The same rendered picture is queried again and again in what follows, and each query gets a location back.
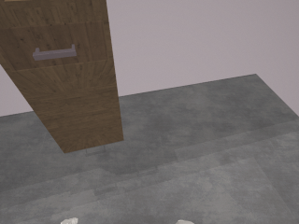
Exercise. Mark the drawer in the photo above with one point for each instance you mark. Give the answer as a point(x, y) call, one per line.
point(17, 44)

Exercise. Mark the handle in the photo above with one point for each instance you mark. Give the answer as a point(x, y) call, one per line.
point(54, 54)
point(16, 4)

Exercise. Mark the cabinet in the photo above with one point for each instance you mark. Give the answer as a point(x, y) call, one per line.
point(78, 103)

